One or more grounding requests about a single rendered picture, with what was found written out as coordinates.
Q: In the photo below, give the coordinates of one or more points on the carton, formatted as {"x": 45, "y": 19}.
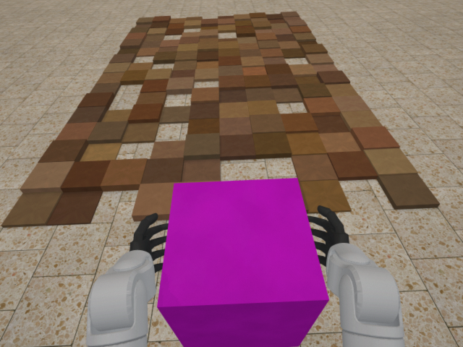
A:
{"x": 240, "y": 267}

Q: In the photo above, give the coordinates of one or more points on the left robot hand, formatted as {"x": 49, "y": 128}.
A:
{"x": 142, "y": 237}

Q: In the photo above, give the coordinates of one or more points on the right robot forearm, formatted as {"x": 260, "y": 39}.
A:
{"x": 369, "y": 300}

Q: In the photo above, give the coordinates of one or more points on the left robot forearm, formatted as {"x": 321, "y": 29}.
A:
{"x": 118, "y": 303}

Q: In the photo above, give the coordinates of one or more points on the right robot hand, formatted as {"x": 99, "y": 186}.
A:
{"x": 335, "y": 231}

